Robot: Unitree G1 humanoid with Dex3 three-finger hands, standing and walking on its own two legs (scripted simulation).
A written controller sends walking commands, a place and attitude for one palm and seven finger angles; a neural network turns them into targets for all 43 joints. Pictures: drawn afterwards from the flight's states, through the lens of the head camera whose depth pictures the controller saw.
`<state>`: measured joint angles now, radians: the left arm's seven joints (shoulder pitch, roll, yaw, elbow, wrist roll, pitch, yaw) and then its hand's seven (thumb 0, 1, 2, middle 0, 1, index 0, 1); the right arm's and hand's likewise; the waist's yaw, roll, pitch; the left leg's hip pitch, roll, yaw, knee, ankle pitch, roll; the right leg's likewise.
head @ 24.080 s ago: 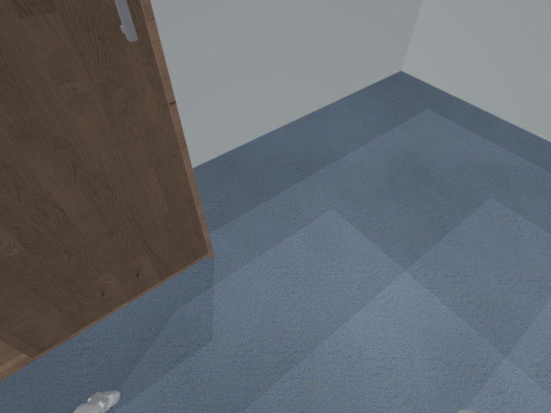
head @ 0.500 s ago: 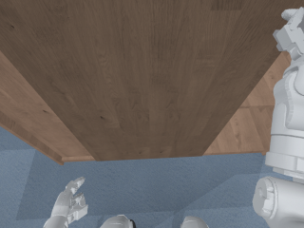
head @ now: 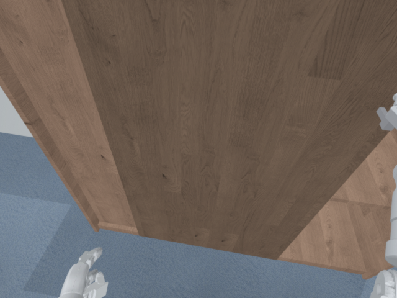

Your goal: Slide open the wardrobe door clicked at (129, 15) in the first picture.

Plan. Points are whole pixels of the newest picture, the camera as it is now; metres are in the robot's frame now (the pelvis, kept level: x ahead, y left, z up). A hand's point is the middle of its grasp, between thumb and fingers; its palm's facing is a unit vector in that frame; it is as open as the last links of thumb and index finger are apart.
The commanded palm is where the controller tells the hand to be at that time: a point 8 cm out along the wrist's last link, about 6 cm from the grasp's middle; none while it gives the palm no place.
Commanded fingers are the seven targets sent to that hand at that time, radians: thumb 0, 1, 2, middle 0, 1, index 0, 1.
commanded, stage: stop walking and hold the door there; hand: right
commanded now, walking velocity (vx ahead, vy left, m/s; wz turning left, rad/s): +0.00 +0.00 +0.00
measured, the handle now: out of the picture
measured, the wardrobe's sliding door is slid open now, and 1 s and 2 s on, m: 0.43 0.43 0.43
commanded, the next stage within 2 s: none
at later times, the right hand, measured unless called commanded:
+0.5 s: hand (395, 110) +0.39 -0.29 +0.24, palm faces +0.52 +0.84 -0.15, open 7.5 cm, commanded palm +0.35 -0.30 +0.22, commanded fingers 0.00 -0.90 -0.90 0.45 1.40 0.45 1.40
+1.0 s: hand out of the picture +0.39 -0.29 +0.24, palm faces +0.36 +0.93 -0.09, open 7.5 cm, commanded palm +0.35 -0.31 +0.22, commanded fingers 0.00 -0.90 -0.90 0.45 1.40 0.45 1.40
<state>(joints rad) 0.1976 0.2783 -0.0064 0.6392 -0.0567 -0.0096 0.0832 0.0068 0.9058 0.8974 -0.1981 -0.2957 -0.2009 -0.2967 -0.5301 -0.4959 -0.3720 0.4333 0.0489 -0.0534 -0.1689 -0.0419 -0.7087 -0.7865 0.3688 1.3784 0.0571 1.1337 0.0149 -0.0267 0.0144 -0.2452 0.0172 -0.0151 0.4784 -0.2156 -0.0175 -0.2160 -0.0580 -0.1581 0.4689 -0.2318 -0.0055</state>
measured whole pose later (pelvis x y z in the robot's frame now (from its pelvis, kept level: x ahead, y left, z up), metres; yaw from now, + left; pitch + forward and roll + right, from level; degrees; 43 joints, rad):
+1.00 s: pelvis -0.03 -0.09 +0.00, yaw +1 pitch +0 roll +1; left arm 0.15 0.22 -0.03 0.65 -0.05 -0.01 0.06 0.01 0.91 0.90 -0.20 -0.30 -0.20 -0.30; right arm -0.61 -0.33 -0.23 0.24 0.08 -0.03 -0.19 -0.04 -0.74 -0.80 0.42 1.39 0.00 1.14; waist -0.03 -0.06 0.09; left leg -0.38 0.06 0.13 0.95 -0.49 -0.05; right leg -0.28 0.04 -0.21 0.47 -0.21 -0.14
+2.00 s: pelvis -0.02 -0.22 +0.00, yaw -5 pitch -1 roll +1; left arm 0.13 0.18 -0.02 0.62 -0.03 -0.06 -0.01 0.01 0.91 0.90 -0.20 -0.30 -0.20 -0.30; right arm -0.74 -0.09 0.11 0.24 0.07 -0.09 -0.09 -0.03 -0.69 -0.78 0.43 1.40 0.03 1.25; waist -0.08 -0.02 0.16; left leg -0.37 0.02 0.05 0.78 -0.35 -0.01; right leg -0.15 -0.04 -0.09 0.45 -0.28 -0.01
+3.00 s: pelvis -0.06 -0.20 -0.01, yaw -3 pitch +0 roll -1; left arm 0.25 0.22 -0.03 0.69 -0.03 -0.15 0.00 0.01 0.90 0.90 -0.20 -0.30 -0.20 -0.30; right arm -0.89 -0.19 -0.13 0.80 0.09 -0.19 -0.09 0.00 -0.16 -0.54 0.51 1.36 0.27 1.31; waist 0.06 0.01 -0.04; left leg -0.38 0.03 0.05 0.56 -0.19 0.02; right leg -0.30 -0.02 -0.11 0.54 -0.25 -0.01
